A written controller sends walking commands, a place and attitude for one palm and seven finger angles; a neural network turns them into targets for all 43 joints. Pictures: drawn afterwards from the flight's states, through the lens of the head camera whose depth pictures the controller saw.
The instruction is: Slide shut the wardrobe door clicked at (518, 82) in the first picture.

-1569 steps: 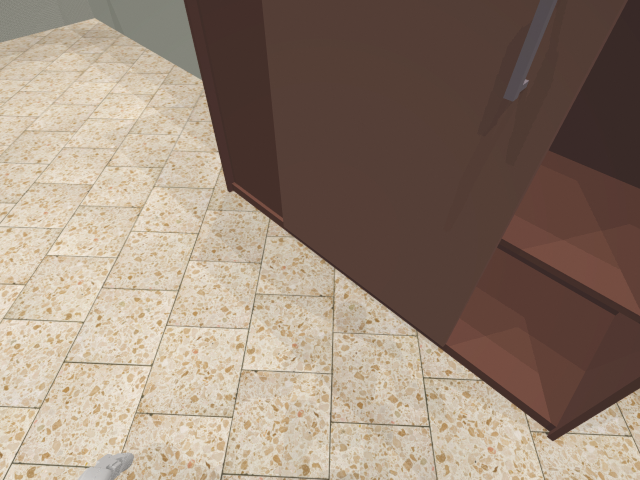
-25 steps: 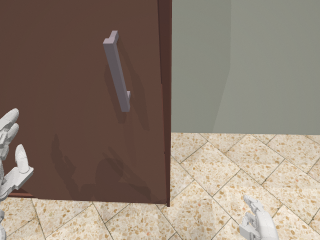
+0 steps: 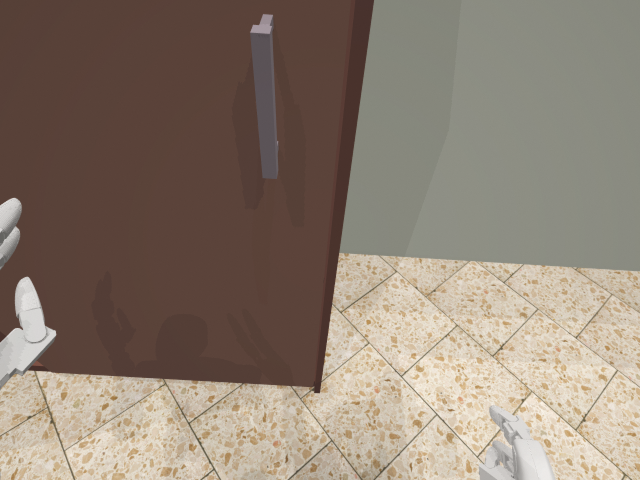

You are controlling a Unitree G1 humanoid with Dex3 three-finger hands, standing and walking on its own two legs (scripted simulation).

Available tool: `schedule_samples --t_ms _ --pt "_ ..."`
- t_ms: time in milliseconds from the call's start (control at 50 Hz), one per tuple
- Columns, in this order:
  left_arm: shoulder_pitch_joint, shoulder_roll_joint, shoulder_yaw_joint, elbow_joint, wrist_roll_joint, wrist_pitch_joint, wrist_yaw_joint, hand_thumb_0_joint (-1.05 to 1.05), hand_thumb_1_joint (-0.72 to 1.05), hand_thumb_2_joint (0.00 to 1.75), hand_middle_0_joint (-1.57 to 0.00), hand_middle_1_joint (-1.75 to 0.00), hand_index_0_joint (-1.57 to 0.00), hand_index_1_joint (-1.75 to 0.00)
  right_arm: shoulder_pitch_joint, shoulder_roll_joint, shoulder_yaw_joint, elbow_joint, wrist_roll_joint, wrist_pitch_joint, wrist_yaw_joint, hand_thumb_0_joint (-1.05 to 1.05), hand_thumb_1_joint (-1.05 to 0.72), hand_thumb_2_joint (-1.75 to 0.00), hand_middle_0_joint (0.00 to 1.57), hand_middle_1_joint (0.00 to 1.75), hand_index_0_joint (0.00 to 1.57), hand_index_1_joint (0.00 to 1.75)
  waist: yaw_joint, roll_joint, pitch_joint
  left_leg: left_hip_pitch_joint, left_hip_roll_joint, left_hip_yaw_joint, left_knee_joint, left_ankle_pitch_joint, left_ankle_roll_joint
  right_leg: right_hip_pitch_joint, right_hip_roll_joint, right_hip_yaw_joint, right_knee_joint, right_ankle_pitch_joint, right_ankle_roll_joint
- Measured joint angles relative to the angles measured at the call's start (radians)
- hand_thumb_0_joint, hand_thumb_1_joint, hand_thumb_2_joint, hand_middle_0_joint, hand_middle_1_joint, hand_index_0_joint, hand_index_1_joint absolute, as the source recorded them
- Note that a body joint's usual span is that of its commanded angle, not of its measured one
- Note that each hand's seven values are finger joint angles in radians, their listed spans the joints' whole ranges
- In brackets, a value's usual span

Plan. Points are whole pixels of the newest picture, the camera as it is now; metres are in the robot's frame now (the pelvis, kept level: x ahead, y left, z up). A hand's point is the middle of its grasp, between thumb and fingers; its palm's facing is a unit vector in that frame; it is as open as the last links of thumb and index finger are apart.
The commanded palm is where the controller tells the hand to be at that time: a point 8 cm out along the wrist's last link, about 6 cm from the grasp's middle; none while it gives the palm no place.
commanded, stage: step back with the hand held close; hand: left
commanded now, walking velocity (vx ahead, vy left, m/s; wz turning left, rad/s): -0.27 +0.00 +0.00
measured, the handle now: (268, 103) +0.45 +0.10 +0.24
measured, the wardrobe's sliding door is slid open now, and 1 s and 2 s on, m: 0.00 0.00 0.00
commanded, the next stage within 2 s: stop stepping back and stand still in 0.56 s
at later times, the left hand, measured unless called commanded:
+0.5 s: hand (58, 452) +0.11 +0.19 +0.19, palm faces +0.21 -0.77 -0.60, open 7.4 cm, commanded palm +0.06 +0.26 +0.19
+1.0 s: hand out of the picture -0.04 +0.23 +0.19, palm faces +0.48 -0.78 -0.40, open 7.4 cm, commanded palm -0.08 +0.26 +0.19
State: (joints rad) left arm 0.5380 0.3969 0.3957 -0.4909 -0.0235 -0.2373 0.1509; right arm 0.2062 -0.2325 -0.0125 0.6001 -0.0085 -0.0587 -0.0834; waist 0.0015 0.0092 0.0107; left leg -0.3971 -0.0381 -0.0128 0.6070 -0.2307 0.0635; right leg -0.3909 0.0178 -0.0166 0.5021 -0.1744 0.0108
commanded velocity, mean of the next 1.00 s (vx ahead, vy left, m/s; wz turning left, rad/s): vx -0.14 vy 0.01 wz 0.02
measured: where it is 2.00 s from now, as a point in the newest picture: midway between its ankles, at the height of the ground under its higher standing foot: outside the picture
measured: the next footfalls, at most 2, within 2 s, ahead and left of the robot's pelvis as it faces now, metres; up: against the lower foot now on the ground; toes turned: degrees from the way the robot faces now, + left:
right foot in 0.22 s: -0.18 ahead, -0.12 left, +0.00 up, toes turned -1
left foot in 0.60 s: -0.07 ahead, +0.07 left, +0.00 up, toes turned -3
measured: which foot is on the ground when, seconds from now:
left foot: down 0.00-0.42, up 0.44-0.58, down 0.60-0.84, up 0.86-1.00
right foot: down 0.00-0.00, up 0.02-0.20, down 0.22-1.00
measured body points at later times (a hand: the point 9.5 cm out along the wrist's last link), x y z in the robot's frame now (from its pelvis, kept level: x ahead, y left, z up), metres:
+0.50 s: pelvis -0.10 -0.03 +0.00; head -0.05 -0.02 +0.45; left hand +0.10 +0.23 +0.22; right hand +0.10 -0.26 -0.07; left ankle -0.02 +0.07 -0.71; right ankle -0.17 -0.13 -0.73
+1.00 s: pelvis -0.23 -0.04 +0.01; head -0.27 -0.02 +0.46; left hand -0.08 +0.27 +0.21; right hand -0.10 -0.29 -0.07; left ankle -0.23 +0.09 -0.69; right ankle -0.22 -0.14 -0.72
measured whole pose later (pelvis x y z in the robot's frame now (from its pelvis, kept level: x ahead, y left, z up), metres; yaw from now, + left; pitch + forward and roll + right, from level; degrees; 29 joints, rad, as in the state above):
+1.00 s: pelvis -0.23 -0.04 +0.01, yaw -3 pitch +1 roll +0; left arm 0.54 0.40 0.44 -0.48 -0.03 -0.20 0.15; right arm 0.29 -0.21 0.00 0.66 -0.01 -0.06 -0.09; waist 0.03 -0.05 -0.10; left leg -0.41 0.01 0.03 0.84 -0.36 0.02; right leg -0.30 -0.02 -0.06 0.55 -0.34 -0.05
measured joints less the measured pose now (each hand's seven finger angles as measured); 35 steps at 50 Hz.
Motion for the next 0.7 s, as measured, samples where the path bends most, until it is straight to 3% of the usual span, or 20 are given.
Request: schedule_samples --t_ms 100,220,300,360,420,460,500,540,580,600,620,700 --pt "-0.011 0.028 0.033 -0.007 0.026 0.004 -0.010 0.01 0.88 0.90 -0.21 -0.30 -0.22 -0.30 0.046 0.027 0.001 0.001 -0.020 -0.020 -0.004 0.02 -0.91 -0.90 0.20 0.30 0.20 0.30 -0.016 0.006 -0.026 0.000 0.001 -0.037 -0.052 0.039 0.009 0.024 0.042 0.029 0.230 -0.081 0.002" --pt "0.011 0.039 0.090 -0.039 0.005 -0.031 -0.010 0.01 0.89 0.90 -0.21 -0.30 -0.21 -0.30 0.006 0.055 0.020 0.019 -0.039 -0.056 0.016 0.02 -0.90 -0.90 0.20 0.30 0.20 0.30 0.017 -0.026 -0.070 -0.087 0.006 -0.013 -0.098 0.087 -0.001 0.192 0.033 0.036 0.101 -0.145 -0.008" --pt "-0.031 0.034 0.060 -0.049 -0.005 -0.021 -0.027 0.01 0.89 0.90 -0.20 -0.30 -0.21 -0.30 -0.114 0.057 0.023 0.023 -0.047 -0.066 0.033 0.01 -0.90 -0.90 0.20 0.30 0.20 0.30 0.040 -0.039 0.011 -0.125 0.021 0.028 -0.146 0.157 -0.013 0.197 0.023 0.044 0.008 -0.194 -0.013" --pt "-0.035 0.061 0.033 -0.089 -0.014 -0.003 -0.047 0.01 0.89 0.90 -0.20 -0.30 -0.21 -0.30 -0.176 0.059 0.022 -0.002 -0.040 -0.055 0.050 0.01 -0.90 -0.90 0.20 0.30 0.20 0.30 0.032 -0.029 0.070 -0.137 0.037 0.036 -0.164 0.204 -0.025 0.179 0.032 0.045 0.006 -0.217 -0.010" --pt "0.019 0.095 0.036 -0.151 -0.030 0.002 -0.067 0.02 0.89 0.90 -0.21 -0.30 -0.22 -0.30 -0.183 0.057 0.025 -0.035 -0.022 -0.026 0.055 0.01 -0.90 -0.90 0.20 0.30 0.20 0.30 0.015 0.003 0.083 -0.149 0.069 0.021 -0.147 0.224 -0.042 0.178 0.066 0.034 -0.002 -0.212 -0.044" --pt "0.078 0.126 0.059 -0.182 -0.039 -0.011 -0.070 0.02 0.88 0.90 -0.21 -0.30 -0.22 -0.30 -0.150 0.060 0.025 -0.041 -0.003 0.001 0.048 0.01 -0.90 -0.90 0.21 0.30 0.21 0.30 0.008 0.001 0.057 -0.155 0.071 0.008 -0.052 0.137 -0.056 0.182 0.077 0.033 0.003 -0.196 -0.053" --pt "0.116 0.145 0.083 -0.186 -0.040 -0.023 -0.065 0.01 0.88 0.90 -0.22 -0.30 -0.22 -0.30 -0.097 0.061 0.017 -0.030 0.012 0.019 0.037 0.01 -0.90 -0.90 0.20 0.30 0.20 0.30 0.011 -0.030 0.001 -0.164 0.037 -0.005 0.128 -0.022 -0.064 0.173 0.062 0.041 0.006 -0.194 -0.055" --pt "0.117 0.135 0.101 -0.158 -0.037 -0.022 -0.057 0.01 0.88 0.90 -0.22 -0.30 -0.22 -0.30 -0.056 0.054 0.010 -0.011 0.008 0.031 0.022 0.01 -0.90 -0.90 0.20 0.30 0.20 0.30 0.019 -0.057 -0.047 -0.131 0.019 0.006 0.199 -0.078 -0.073 0.164 0.045 0.052 -0.001 -0.183 -0.056" --pt "0.081 0.102 0.103 -0.100 -0.030 -0.012 -0.043 0.01 0.88 0.90 -0.22 -0.30 -0.22 -0.30 -0.037 0.032 0.008 0.001 0.002 0.036 0.004 0.01 -0.91 -0.90 0.20 0.30 0.20 0.30 0.017 -0.057 -0.064 -0.052 0.019 0.017 0.109 -0.019 -0.081 0.153 0.036 0.050 0.000 -0.169 -0.053" --pt "0.052 0.083 0.096 -0.068 -0.028 -0.003 -0.036 0.01 0.88 0.90 -0.21 -0.30 -0.22 -0.30 -0.034 0.015 0.005 0.003 0.000 0.035 -0.005 0.01 -0.91 -0.90 0.20 0.30 0.20 0.30 0.011 -0.043 -0.063 -0.007 0.025 0.016 0.029 0.047 -0.077 0.144 0.039 0.040 0.010 -0.166 -0.048" --pt "0.016 0.066 0.084 -0.034 -0.025 0.009 -0.029 0.01 0.88 0.90 -0.21 -0.30 -0.22 -0.30 -0.037 0.002 -0.001 0.009 0.001 0.034 -0.013 0.01 -0.91 -0.90 0.20 0.30 0.20 0.30 0.004 -0.034 -0.055 0.019 0.021 0.011 -0.033 0.029 -0.060 0.129 0.035 0.029 0.028 -0.162 -0.040" --pt "-0.058 0.029 0.041 0.042 -0.023 0.060 -0.017 0.01 0.89 0.90 -0.21 -0.30 -0.21 -0.30 -0.068 0.003 -0.014 0.004 0.001 0.021 -0.002 0.02 -0.91 -0.90 0.20 0.30 0.20 0.30 0.003 -0.052 0.011 0.037 0.003 0.030 -0.123 0.050 -0.029 0.038 0.015 0.051 0.161 -0.172 -0.002"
